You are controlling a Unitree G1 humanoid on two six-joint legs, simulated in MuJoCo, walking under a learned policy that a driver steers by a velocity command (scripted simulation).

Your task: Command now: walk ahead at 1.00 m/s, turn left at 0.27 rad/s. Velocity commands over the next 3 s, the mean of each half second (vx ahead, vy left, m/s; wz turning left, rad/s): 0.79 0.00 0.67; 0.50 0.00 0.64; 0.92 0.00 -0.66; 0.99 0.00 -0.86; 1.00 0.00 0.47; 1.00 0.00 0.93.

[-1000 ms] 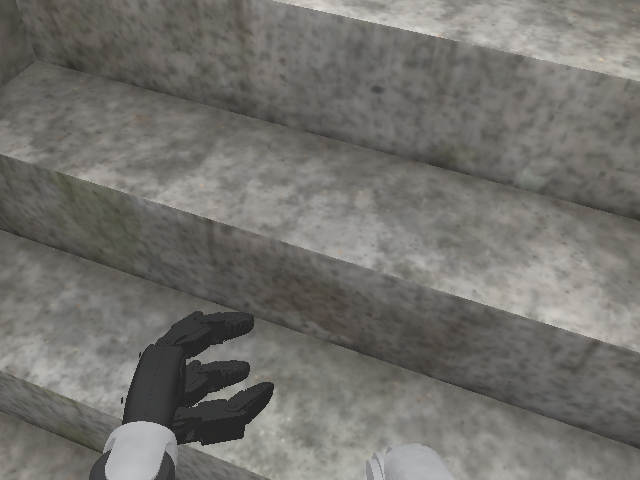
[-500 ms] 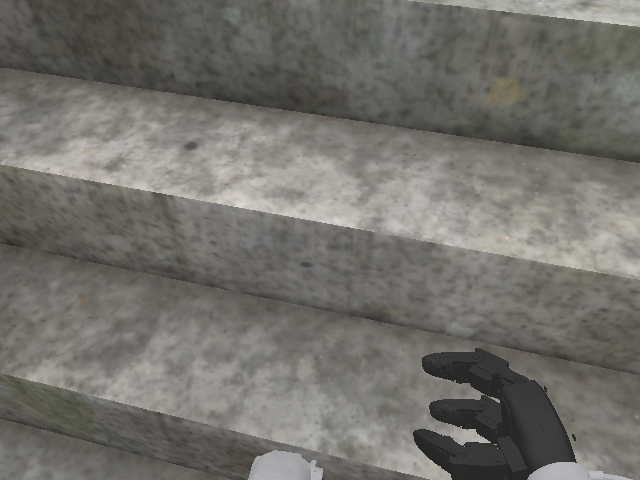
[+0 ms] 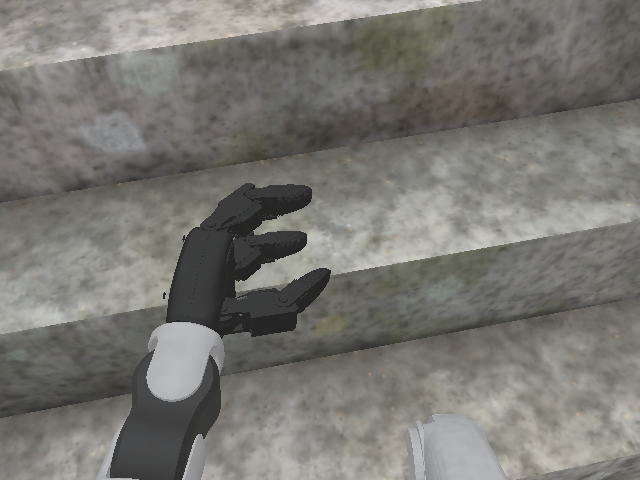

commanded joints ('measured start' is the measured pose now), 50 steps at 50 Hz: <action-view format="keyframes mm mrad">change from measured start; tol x64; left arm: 1 446 102 42 81 3 22 -4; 20 610 382 108 714 165 89 -226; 44 -34 25 -10 -3 63 45 65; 50 745 307 106 235 -25 22 27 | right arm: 1 -118 -310 -42 -174 53 -86 11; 50 -176 -249 -74 -188 21 -1 -11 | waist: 1 218 7 -338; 50 307 18 -371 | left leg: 1 -456 154 -86 2 1707 263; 6 -920 -171 -389 1890 354 71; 15 -1349 -150 -222 2268 44 108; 25 -416 -323 -336 688 374 270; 28 -506 -152 -839 308 -609 235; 45 -203 81 -831 -106 -220 264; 50 -274 107 -344 437 1642 207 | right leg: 1 1258 115 -230 -394 -26 59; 5 1395 -341 850 -1333 -405 -21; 17 889 -212 -280 -1682 424 145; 23 1471 -382 -271 -1401 2447 -238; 27 612 125 115 67 271 160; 44 -95 -24 64 340 -74 138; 50 1119 155 5 -651 -271 31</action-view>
